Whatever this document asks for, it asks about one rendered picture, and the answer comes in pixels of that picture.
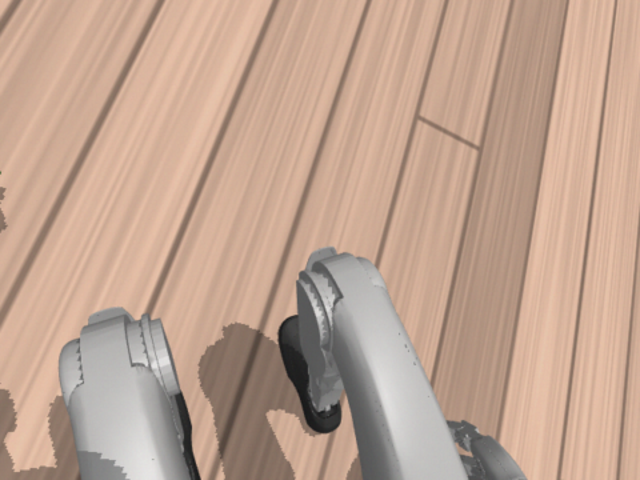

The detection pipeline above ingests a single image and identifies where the left robot foot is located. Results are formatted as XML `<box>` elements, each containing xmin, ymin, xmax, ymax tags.
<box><xmin>175</xmin><ymin>389</ymin><xmax>201</xmax><ymax>480</ymax></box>

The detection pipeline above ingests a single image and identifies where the right robot hand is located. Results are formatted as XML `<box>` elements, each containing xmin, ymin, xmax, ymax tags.
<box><xmin>446</xmin><ymin>420</ymin><xmax>527</xmax><ymax>480</ymax></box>

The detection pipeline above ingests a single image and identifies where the right robot foot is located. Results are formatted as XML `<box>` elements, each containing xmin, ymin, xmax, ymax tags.
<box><xmin>278</xmin><ymin>315</ymin><xmax>342</xmax><ymax>434</ymax></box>

